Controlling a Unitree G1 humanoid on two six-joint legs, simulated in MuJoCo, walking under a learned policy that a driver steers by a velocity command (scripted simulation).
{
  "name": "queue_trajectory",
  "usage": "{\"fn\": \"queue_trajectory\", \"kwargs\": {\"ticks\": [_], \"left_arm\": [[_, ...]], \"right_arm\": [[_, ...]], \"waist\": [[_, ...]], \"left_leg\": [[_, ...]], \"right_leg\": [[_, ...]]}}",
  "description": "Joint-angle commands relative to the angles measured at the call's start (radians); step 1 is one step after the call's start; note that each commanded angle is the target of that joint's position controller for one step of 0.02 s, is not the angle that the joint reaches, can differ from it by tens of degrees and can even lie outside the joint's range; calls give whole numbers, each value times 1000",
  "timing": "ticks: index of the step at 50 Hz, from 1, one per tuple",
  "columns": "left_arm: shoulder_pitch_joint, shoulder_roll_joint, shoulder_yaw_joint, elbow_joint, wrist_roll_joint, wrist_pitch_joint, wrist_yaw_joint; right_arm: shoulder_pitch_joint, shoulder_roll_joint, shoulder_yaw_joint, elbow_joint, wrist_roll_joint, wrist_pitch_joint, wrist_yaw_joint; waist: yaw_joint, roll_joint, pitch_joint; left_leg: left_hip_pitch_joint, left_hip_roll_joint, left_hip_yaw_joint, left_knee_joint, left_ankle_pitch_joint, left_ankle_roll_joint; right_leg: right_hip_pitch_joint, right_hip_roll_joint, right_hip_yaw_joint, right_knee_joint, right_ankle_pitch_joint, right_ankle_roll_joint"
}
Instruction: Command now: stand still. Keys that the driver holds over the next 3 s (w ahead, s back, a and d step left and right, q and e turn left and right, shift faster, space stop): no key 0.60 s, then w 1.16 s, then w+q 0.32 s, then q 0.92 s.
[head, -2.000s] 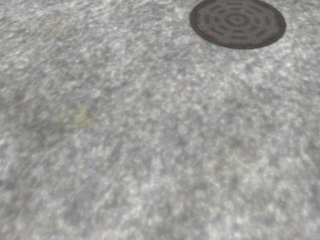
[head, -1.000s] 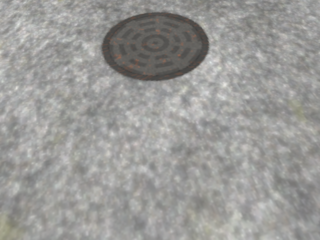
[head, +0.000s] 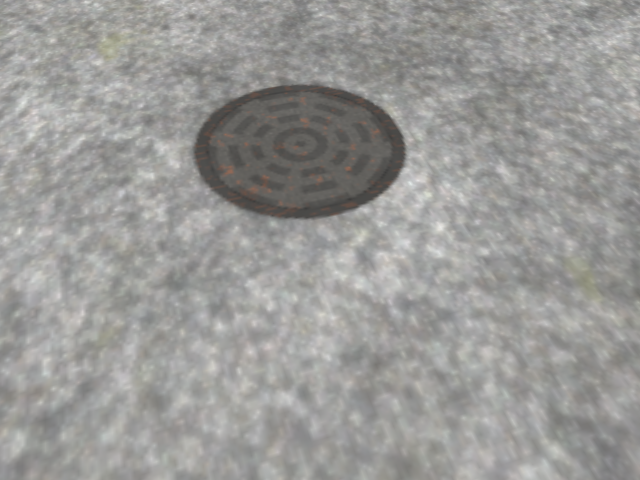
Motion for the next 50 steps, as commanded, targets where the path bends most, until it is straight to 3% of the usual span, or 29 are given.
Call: {"fn": "queue_trajectory", "kwargs": {"ticks": [1,30,32,33,35,36,38,40,42,46,48,50], "left_arm": [[51,81,9,-2,0,-4,4],[108,36,-1,33,-1,-5,12],[107,29,-2,30,4,-3,11],[95,35,1,18,10,-2,9],[45,42,7,-21,29,-5,-3],[11,38,8,-44,38,-10,-11],[-50,43,15,-88,39,-28,-24],[-53,46,24,-107,34,-50,-37],[-72,52,34,-128,26,-64,-49],[-139,53,44,-190,16,-63,-60],[-106,56,50,-198,9,-63,-60],[63,73,69,-146,7,-71,-53]], "right_arm": [[55,-87,-12,-7,0,-6,-3],[124,-45,-9,23,-1,-12,-8],[135,-53,-13,23,-3,-9,-7],[149,-83,-25,24,-1,-4,-7],[210,-124,-48,32,-1,7,-4],[241,-123,-54,38,-5,6,0],[278,-115,-61,43,-19,-9,4],[267,-116,-65,35,-17,-31,7],[253,-112,-65,24,-13,-49,9],[259,-124,-66,15,-15,-67,10],[240,-137,-69,6,-12,-72,14],[211,-139,-66,-5,-7,-78,21]], "waist": [[1,11,37],[-3,11,50],[-13,28,43],[-24,60,58],[-56,127,118],[-75,132,163],[-82,88,211],[-56,43,181],[-44,51,142],[-43,106,130],[-16,114,123],[65,68,70]], "left_leg": [[-42,144,-125,-74,122,10],[-32,143,-129,-74,176,15],[-32,137,-154,-121,-62,24],[-33,146,-191,-146,-217,45],[-21,241,-331,-217,-527,130],[-33,301,-400,-253,-581,172],[3,368,-465,-290,-502,224],[65,352,-411,-277,-357,217],[79,311,-326,-260,-228,194],[10,284,-235,-220,-101,177],[-58,281,-201,-172,-12,161],[-173,231,-129,2,178,119]], "right_leg": [[-19,-101,80,-39,102,-27],[-39,-104,61,-11,92,-13],[-52,-79,41,7,-13,-17],[-94,-46,8,65,-102,-21],[-262,2,-74,234,-266,-36],[-331,-21,-97,316,-283,-42],[-479,-78,-84,478,-291,-44],[-531,-102,-77,514,-238,-41],[-499,-98,-96,468,-184,-33],[-373,-76,-136,326,-132,-37],[-242,-54,-162,251,-87,-48],[42,7,-197,150,-41,-61]]}}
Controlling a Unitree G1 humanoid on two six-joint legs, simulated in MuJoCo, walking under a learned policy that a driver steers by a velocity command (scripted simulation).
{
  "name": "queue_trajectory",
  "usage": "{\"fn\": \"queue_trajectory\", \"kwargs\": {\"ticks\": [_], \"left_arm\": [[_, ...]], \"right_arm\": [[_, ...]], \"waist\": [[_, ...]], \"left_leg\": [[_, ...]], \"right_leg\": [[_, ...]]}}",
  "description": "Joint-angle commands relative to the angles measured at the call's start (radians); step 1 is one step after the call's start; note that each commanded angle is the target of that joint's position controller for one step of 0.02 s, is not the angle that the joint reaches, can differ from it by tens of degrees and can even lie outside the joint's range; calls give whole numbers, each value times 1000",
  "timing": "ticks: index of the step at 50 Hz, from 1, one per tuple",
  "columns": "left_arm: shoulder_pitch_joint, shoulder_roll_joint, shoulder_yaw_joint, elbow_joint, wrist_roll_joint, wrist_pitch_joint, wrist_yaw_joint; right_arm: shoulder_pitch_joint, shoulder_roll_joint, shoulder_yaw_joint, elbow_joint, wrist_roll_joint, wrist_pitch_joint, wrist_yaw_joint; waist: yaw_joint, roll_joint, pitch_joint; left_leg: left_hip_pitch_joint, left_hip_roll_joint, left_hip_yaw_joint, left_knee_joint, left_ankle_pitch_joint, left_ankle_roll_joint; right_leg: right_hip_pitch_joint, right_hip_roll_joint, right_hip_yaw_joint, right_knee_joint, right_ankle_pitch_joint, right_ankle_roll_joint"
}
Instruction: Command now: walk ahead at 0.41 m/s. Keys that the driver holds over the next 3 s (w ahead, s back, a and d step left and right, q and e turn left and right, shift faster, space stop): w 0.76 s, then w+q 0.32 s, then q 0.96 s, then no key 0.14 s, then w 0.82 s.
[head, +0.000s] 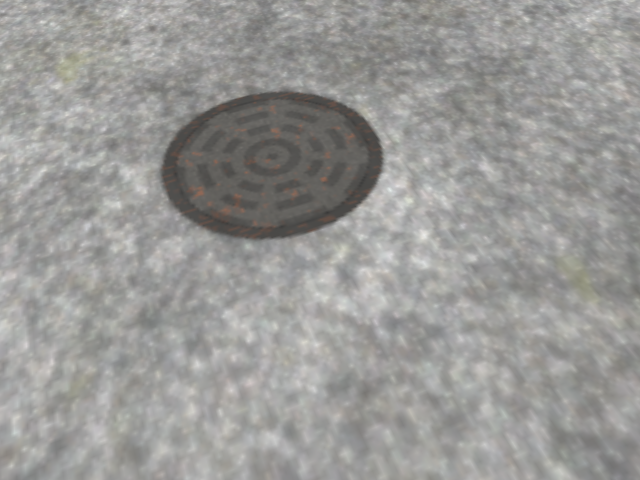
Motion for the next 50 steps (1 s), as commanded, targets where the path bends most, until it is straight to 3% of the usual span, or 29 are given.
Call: {"fn": "queue_trajectory", "kwargs": {"ticks": [1,2,3,4,5,6,8,10,14,18,20,23,25,26,27,28,29,30,31,33,35,38,42,47,50], "left_arm": [[302,106,47,50,0,-22,16],[469,228,77,67,17,-28,27],[474,217,74,90,7,-12,22],[333,177,61,52,1,-7,18],[232,129,49,16,-3,-14,10],[188,107,40,3,-2,-24,8],[205,60,22,19,-2,-41,14],[270,63,19,44,-3,-53,20],[349,63,10,62,-3,-57,22],[389,59,3,70,-4,-61,27],[409,70,5,80,-2,-62,32],[385,92,10,83,4,-62,40],[363,114,18,82,11,-55,43],[351,116,18,77,4,-50,41],[389,54,3,46,-17,-49,31],[474,21,7,47,-41,-48,20],[380,86,24,28,-18,-43,24],[281,80,23,-1,-8,-47,21],[247,59,23,-6,-4,-48,18],[268,25,22,0,22,-23,9],[263,12,23,-6,25,-3,0],[132,31,25,-57,24,13,-8],[-64,34,20,-131,12,8,-12],[-206,42,14,-190,2,-2,-8],[-209,72,20,-217,-4,-18,-4]], "right_arm": [[-42,-95,-5,-53,2,-28,11],[-43,-15,17,-100,15,-31,21],[-52,-59,0,-116,-7,-28,27],[-92,-72,-5,-130,-17,-21,33],[-141,-59,-2,-138,-16,-23,42],[-150,-40,-3,-139,-10,-24,46],[-130,-32,-6,-132,-20,-6,51],[-163,-41,-12,-146,-18,8,54],[-357,-35,-11,-217,-15,20,58],[-529,-11,4,-279,-2,16,61],[-569,-19,4,-296,1,15,58],[-522,-49,-9,-296,0,6,46],[-312,-89,-32,-230,0,-7,31],[-156,-117,-48,-181,-11,-16,22],[-13,-209,-74,-160,-38,-19,12],[-23,-241,-86,-163,-22,-5,25],[-141,-209,-78,-179,3,2,33],[-226,-140,-59,-193,9,-4,35],[-262,-90,-44,-190,3,-13,36],[-246,-35,-24,-160,2,-29,26],[-192,-53,-23,-139,5,-45,22],[-143,-90,-26,-128,7,-49,22],[-68,-81,-17,-120,11,-41,23],[11,-101,-21,-110,4,-33,15],[-13,-126,-32,-123,-5,-27,7]], "waist": [[181,-48,15],[224,-270,-88],[183,-278,-78],[112,-154,35],[89,-72,92],[56,-57,111],[22,-81,94],[19,-89,90],[48,-88,120],[82,-109,134],[88,-116,135],[46,-122,97],[-40,-124,-18],[-106,-103,-96],[-122,21,-225],[-66,190,-326],[-29,42,-210],[-14,-8,-75],[19,-51,6],[74,-27,36],[89,-10,39],[79,2,79],[32,9,108],[-18,33,95],[4,50,84]], "left_leg": [[-384,135,-40,245,392,115],[-589,8,82,625,149,49],[-713,-36,23,840,-133,60],[-756,49,-20,924,-56,77],[-743,87,-29,903,43,78],[-694,113,-28,853,100,73],[-628,126,-8,801,142,49],[-660,122,20,778,174,35],[-764,119,67,645,261,8],[-685,75,119,383,354,10],[-646,57,133,304,360,31],[-540,15,140,243,293,85],[-327,-38,145,198,238,124],[-111,-1,109,145,270,148],[160,250,-196,131,139,216],[302,459,-690,-26,108,353],[192,410,-615,-65,24,322],[44,380,-472,-93,43,289],[-83,335,-370,-130,135,251],[-209,262,-233,-161,258,199],[-227,242,-172,-174,361,196],[-212,221,-112,-217,374,193],[-168,183,-94,-213,476,179],[-32,197,-127,-135,596,184],[16,221,-165,-60,681,171]], "right_leg": [[475,14,29,-128,1,-36],[650,-282,482,-319,-308,-130],[595,-379,790,-461,-440,-188],[477,-364,694,-444,-492,-180],[368,-323,575,-454,-368,-166],[297,-274,464,-469,-221,-141],[262,-205,314,-472,7,-114],[294,-186,244,-466,181,-119],[340,-166,167,-470,391,-130],[354,-143,107,-465,538,-117],[401,-160,101,-456,598,-116],[492,-188,80,-346,867,-106],[519,-178,61,-91,1031,-87],[413,-148,39,117,892,-74],[158,-71,-4,449,499,-51],[-118,120,40,790,-240,-27],[-211,42,137,825,-166,-46],[-236,-1,133,780,-86,-48],[-200,-37,129,706,-40,-49],[-104,-68,127,609,-18,-32],[-98,-70,104,559,-4,-16],[-201,-93,72,449,95,12],[-239,-79,35,208,227,50],[-237,-35,25,46,258,54],[-173,-17,44,-23,178,32]]}}
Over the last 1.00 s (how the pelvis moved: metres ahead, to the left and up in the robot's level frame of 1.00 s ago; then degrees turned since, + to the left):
0.11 -0.03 -0.01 0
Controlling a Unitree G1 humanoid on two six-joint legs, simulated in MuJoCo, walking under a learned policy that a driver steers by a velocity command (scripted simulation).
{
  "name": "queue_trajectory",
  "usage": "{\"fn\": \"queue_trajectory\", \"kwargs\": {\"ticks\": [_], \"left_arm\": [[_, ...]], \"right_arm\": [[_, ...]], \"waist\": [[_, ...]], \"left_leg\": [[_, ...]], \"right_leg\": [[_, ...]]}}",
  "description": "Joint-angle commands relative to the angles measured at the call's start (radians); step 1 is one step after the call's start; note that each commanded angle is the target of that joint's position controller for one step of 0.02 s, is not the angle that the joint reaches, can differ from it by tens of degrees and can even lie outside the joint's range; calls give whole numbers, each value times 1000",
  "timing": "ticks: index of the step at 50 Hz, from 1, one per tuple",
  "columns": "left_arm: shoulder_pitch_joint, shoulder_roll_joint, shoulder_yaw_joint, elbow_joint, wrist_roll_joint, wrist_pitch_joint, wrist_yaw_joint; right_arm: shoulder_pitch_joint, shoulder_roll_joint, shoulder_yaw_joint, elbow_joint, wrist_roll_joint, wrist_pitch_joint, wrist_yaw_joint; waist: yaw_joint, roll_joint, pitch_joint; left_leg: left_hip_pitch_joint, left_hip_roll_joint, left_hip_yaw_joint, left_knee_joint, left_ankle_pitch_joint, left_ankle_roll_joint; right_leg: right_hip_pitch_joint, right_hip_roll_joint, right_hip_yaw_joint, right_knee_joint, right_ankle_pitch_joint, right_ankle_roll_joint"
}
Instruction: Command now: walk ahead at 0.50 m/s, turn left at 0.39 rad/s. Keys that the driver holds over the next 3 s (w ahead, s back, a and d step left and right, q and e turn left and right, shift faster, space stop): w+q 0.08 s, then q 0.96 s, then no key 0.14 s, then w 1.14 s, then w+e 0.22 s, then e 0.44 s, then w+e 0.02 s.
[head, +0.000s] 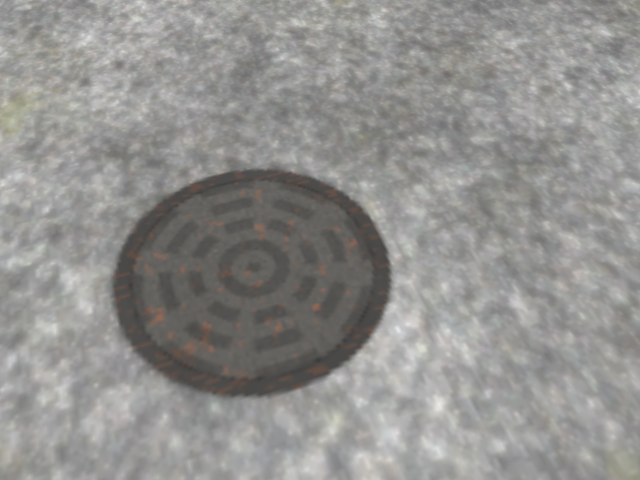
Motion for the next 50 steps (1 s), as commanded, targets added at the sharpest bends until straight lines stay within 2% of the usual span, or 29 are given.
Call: {"fn": "queue_trajectory", "kwargs": {"ticks": [1,2,3,4,5,6,7,8,10,13,14,16,19,21,25,26,27,28,29,30,31,32,33,34,35,37,43,47,50], "left_arm": [[-4,103,25,-74,-7,-31,9],[95,123,35,-47,-6,-39,16],[255,154,51,-1,6,-52,27],[424,239,72,11,35,-62,42],[406,323,90,-6,49,-52,37],[328,237,75,-27,25,-35,34],[249,154,50,-40,16,-38,34],[227,117,39,-35,14,-44,33],[229,90,29,-20,5,-50,46],[274,114,31,-7,-2,-62,48],[270,127,34,-11,-3,-61,49],[261,130,33,-14,-2,-53,53],[254,152,38,-18,-4,-41,55],[270,178,47,-18,-6,-34,53],[294,213,65,-21,-6,-2,53],[296,216,67,-22,-6,11,55],[323,216,70,-16,-2,23,53],[371,199,66,-44,0,32,49],[342,131,47,-113,-6,49,45],[289,156,49,-104,9,68,48],[256,145,48,-115,-4,72,48],[234,140,46,-112,-8,67,52],[231,156,51,-115,7,66,55],[260,163,53,-104,20,71,53],[274,159,53,-102,21,79,51],[271,143,49,-111,11,88,48],[184,148,44,-161,3,94,53],[179,148,39,-182,-8,80,58],[241,151,36,-182,-21,68,64]], "right_arm": [[-7,-184,-40,-46,-7,-3,-11],[-30,-196,-45,-54,-4,-3,-9],[-50,-188,-45,-63,4,-4,-3],[-56,-137,-33,-106,17,-6,0],[62,-41,-20,-133,58,4,-8],[43,-138,-42,-113,29,21,-16],[-18,-139,-49,-118,19,28,-13],[-56,-113,-48,-124,12,33,-10],[-69,-106,-58,-133,-8,60,3],[-89,-91,-60,-158,-9,91,15],[-119,-92,-59,-174,-12,99,20],[-195,-88,-51,-213,-14,107,31],[-279,-80,-34,-256,-12,109,49],[-317,-98,-33,-280,-14,111,54],[-342,-136,-43,-322,-19,111,53],[-317,-140,-47,-323,-20,103,50],[-256,-155,-54,-309,-26,88,42],[-189,-269,-83,-311,-35,72,27],[-168,-375,-111,-323,-4,84,18],[-129,-335,-107,-314,25,95,16],[-189,-295,-94,-319,18,105,8],[-258,-250,-79,-328,12,114,1],[-307,-222,-71,-341,17,117,-5],[-334,-200,-64,-352,13,117,-6],[-327,-205,-64,-356,10,113,-1],[-302,-236,-73,-353,7,103,7],[-257,-264,-85,-358,-2,115,13],[-261,-273,-91,-367,-8,121,21],[-286,-273,-94,-374,-5,128,27]], "waist": [[78,124,16],[121,118,-31],[190,71,-124],[241,-30,-276],[168,-253,-372],[135,-107,-308],[110,-16,-173],[98,12,-110],[66,-50,-84],[46,-78,-99],[42,-78,-97],[47,-89,-70],[63,-98,-70],[79,-93,-78],[100,-91,-75],[88,-70,-87],[58,1,-131],[43,199,-199],[51,341,-245],[19,149,-257],[42,129,-175],[72,100,-98],[95,122,-73],[110,134,-90],[114,120,-116],[112,95,-139],[69,146,-110],[64,155,-114],[87,173,-122]], "left_leg": [[-22,275,-181,86,674,116],[-43,254,-171,190,756,99],[-117,199,-130,381,716,77],[-295,131,-85,668,413,59],[-606,-20,-5,954,-235,24],[-651,50,-68,1049,-198,31],[-651,84,-69,1046,-125,21],[-628,110,-63,1015,-92,8],[-584,132,-44,966,-71,-16],[-588,111,-20,942,-14,-33],[-608,117,-14,917,14,-36],[-631,127,8,804,87,-43],[-534,124,54,606,196,-36],[-487,113,78,528,192,-28],[-457,101,87,419,48,7],[-411,87,91,354,52,21],[-301,76,65,255,159,43],[-137,265,-194,189,504,102],[-37,492,-552,145,791,305],[-56,467,-497,131,693,322],[-137,421,-415,117,579,299],[-215,351,-347,84,473,243],[-254,299,-307,72,416,201],[-277,266,-278,73,434,185],[-279,259,-273,78,460,183],[-273,251,-288,74,432,181],[-271,236,-405,26,78,175],[-291,226,-461,43,87,162],[-325,207,-506,57,140,126]], "right_leg": [[92,44,-6,-77,-81,-24],[230,73,-17,-119,-102,-39],[450,56,-5,-171,-60,-64],[704,-178,226,-186,-184,-108],[889,-428,634,-285,-115,-212],[782,-396,636,-297,-46,-214],[644,-356,448,-284,119,-195],[545,-310,296,-289,311,-174],[453,-239,124,-303,454,-142],[436,-234,24,-303,610,-149],[431,-238,-1,-311,590,-156],[418,-222,-62,-319,567,-156],[384,-202,-150,-304,509,-146],[405,-219,-163,-277,480,-143],[471,-268,-151,-156,398,-125],[472,-264,-163,-70,377,-107],[439,-229,-190,83,313,-67],[282,-147,-228,350,-11,-4],[12,62,-159,573,-664,48],[-6,25,2,653,-635,54],[-32,13,22,656,-550,51],[-31,-5,42,589,-460,46],[-13,-13,47,534,-402,43],[25,0,40,528,-369,41],[48,16,40,527,-358,40],[59,27,50,481,-352,45],[55,53,74,300,-352,51],[141,88,73,185,-376,32],[271,126,66,23,-381,0]]}}
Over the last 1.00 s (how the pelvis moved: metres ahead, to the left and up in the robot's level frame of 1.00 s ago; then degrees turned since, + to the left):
0.54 -0.03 0.00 4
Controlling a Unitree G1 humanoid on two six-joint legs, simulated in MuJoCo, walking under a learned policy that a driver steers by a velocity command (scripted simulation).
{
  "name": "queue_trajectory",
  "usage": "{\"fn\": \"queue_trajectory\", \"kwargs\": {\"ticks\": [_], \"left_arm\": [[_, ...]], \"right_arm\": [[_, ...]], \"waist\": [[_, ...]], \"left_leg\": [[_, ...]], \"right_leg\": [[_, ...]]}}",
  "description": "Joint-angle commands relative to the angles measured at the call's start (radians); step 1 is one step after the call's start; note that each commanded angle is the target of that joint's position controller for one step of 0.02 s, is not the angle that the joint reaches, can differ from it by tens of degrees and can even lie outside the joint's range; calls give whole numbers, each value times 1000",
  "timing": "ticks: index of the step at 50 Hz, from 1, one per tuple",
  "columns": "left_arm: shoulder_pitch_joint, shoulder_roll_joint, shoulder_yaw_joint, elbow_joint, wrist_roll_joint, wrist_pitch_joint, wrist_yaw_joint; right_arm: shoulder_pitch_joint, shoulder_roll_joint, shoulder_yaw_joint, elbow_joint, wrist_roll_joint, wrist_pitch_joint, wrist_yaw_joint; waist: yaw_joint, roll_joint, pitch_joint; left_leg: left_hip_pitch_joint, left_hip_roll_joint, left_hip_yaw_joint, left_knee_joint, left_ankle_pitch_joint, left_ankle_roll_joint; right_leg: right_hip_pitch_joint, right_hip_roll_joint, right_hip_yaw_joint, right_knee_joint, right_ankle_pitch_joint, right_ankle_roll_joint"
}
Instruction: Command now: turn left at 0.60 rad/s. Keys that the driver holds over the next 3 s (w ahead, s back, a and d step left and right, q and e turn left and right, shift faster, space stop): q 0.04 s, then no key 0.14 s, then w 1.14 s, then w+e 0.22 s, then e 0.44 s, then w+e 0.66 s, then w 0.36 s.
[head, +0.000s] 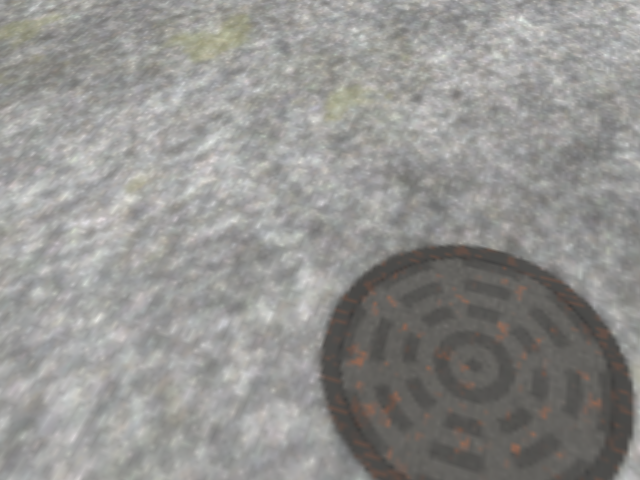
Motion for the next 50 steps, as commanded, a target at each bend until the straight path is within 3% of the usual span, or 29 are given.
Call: {"fn": "queue_trajectory", "kwargs": {"ticks": [1,2,3,4,5,6,8,9,13,18,20,22,23,24,25,26,27,28,30,35,40,42,44,45,46,47,48,49,50], "left_arm": [[117,76,17,-47,-11,-24,11],[163,86,20,-36,-6,-30,20],[169,164,36,-43,9,-36,30],[88,256,51,-84,19,-34,27],[58,238,51,-85,32,-32,18],[5,163,29,-93,26,-38,12],[-65,116,16,-106,18,-45,2],[-54,111,14,-109,16,-47,3],[136,134,28,-44,16,-54,-12],[196,170,46,13,19,-70,-29],[201,181,53,30,20,-68,-40],[169,176,54,39,2,-63,-45],[157,145,46,37,-1,-66,-42],[115,79,25,10,2,-72,-43],[69,6,2,-44,6,-81,-48],[11,122,30,-58,25,-79,-43],[19,145,40,-40,19,-78,-53],[50,132,37,-18,14,-82,-65],[73,123,36,4,26,-80,-80],[-47,76,17,-37,32,-73,-90],[-160,67,3,-85,21,-70,-91],[-140,78,8,-84,22,-71,-81],[2,107,23,-41,23,-77,-61],[163,128,35,13,30,-85,-49],[326,201,54,45,52,-95,-35],[361,313,76,57,59,-98,-37],[285,247,63,53,19,-92,-46],[173,189,46,39,11,-94,-48],[121,135,31,37,15,-101,-52]], "right_arm": [[-40,-152,-40,-69,8,-3,2],[-55,-141,-37,-74,20,-3,-2],[-35,-88,-24,-84,28,-6,-9],[-14,-56,-19,-98,33,-12,-16],[-38,-134,-36,-89,-15,-16,-19],[-14,-136,-41,-73,-14,-16,-11],[58,-119,-35,-34,-6,-3,3],[71,-114,-32,-26,-4,1,8],[-46,-88,-6,-55,-11,0,21],[-122,-61,23,-57,-11,-27,28],[-125,-55,30,-54,-4,-41,26],[-29,-36,36,-14,-5,-60,14],[53,-56,31,20,-10,-73,3],[172,-113,20,49,-20,-87,-9],[248,-229,-4,50,-16,-92,-18],[252,-245,-15,74,-5,-90,-23],[179,-172,6,60,-2,-93,-17],[127,-126,21,49,0,-99,-13],[101,-96,32,48,2,-113,-16],[163,-96,34,100,16,-131,-11],[199,-129,30,139,13,-136,-16],[193,-144,28,152,12,-134,-20],[177,-166,23,162,5,-130,-23],[175,-165,24,166,5,-124,-24],[194,-123,38,147,7,-124,-22],[313,-7,59,128,36,-125,-14],[236,-106,37,137,8,-124,-16],[172,-117,30,118,10,-126,-10],[133,-97,38,114,10,-131,-5]], "waist": [[60,122,-107],[87,104,-98],[71,-36,-89],[45,-234,-65],[49,-165,-20],[5,-111,-8],[-35,-136,-20],[-23,-157,-32],[89,-172,-17],[117,-175,15],[109,-182,26],[36,-138,22],[-2,-93,-12],[-60,33,-71],[-87,232,-86],[-95,170,37],[-45,90,91],[-13,92,97],[17,102,72],[15,81,71],[2,87,91],[22,78,81],[92,71,-8],[161,38,-100],[213,-50,-221],[145,-325,-343],[135,-172,-267],[89,-110,-124],[74,-51,-65]], "left_leg": [[62,234,-354,-137,-99,100],[-2,193,-334,-113,-175,51],[-95,110,-238,20,-336,-15],[-252,-72,1,266,-424,-54],[-213,-8,11,466,-443,-66],[-144,1,-19,566,-386,-62],[-128,-4,0,682,-298,-72],[-143,-7,13,708,-300,-83],[-263,27,25,539,-279,-98],[-116,85,144,251,-338,-77],[9,76,184,126,-361,-48],[237,61,219,-84,-170,-6],[411,77,181,-112,-145,8],[586,237,-17,-174,-289,32],[673,480,-392,-282,-531,114],[524,539,-468,-302,-522,208],[484,471,-378,-299,-518,198],[445,415,-293,-316,-447,164],[420,346,-161,-335,-235,132],[368,307,-12,-328,134,144],[333,328,34,-320,260,118],[369,349,43,-272,389,102],[401,334,79,-63,691,71],[347,291,117,148,701,52],[160,239,148,450,395,38],[-151,38,165,802,-366,-1],[-227,74,32,884,-377,24],[-252,133,51,875,-281,33],[-226,172,67,819,-215,34]], "right_leg": [[144,47,-25,-217,42,-35],[244,29,-19,-369,113,-48],[304,-153,150,-504,23,-87],[297,-405,448,-589,-32,-180],[123,-436,440,-564,76,-253],[68,-364,350,-535,189,-243],[102,-240,165,-485,358,-186],[145,-223,128,-461,470,-190],[351,-238,197,-532,45,-205],[335,-249,177,-549,49,-215],[259,-245,160,-537,67,-221],[129,-218,117,-470,113,-200],[19,-192,86,-394,120,-172],[-128,-127,2,-215,40,-130],[-356,-7,-125,45,-122,-86],[-436,-36,-77,175,-139,-92],[-440,-78,-33,234,-53,-96],[-417,-92,-29,236,20,-89],[-369,-108,-54,242,120,-63],[-368,-110,-102,163,254,-5],[-211,-80,-128,-78,341,-41],[-142,-57,-137,-123,313,-76],[46,6,-160,-168,251,-113],[249,23,-165,-221,260,-136],[496,-169,41,-254,102,-177],[692,-448,572,-405,-61,-290],[586,-412,663,-495,-100,-275],[445,-388,486,-491,-70,-256],[337,-343,372,-518,55,-240]]}}
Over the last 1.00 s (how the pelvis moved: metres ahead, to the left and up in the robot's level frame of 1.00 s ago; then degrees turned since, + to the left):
0.21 -0.01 0.00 34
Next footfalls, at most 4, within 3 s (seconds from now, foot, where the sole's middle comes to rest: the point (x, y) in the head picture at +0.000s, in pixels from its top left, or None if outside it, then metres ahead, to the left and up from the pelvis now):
0.06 right None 0.04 -0.11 -0.77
0.48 left None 0.04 0.10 -0.77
0.90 right None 0.40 -0.06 -0.77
1.46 left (249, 383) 0.68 0.16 -0.77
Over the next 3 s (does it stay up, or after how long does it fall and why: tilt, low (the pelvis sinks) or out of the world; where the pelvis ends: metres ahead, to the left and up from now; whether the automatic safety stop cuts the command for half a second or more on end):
stays up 1.01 -0.10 -0.01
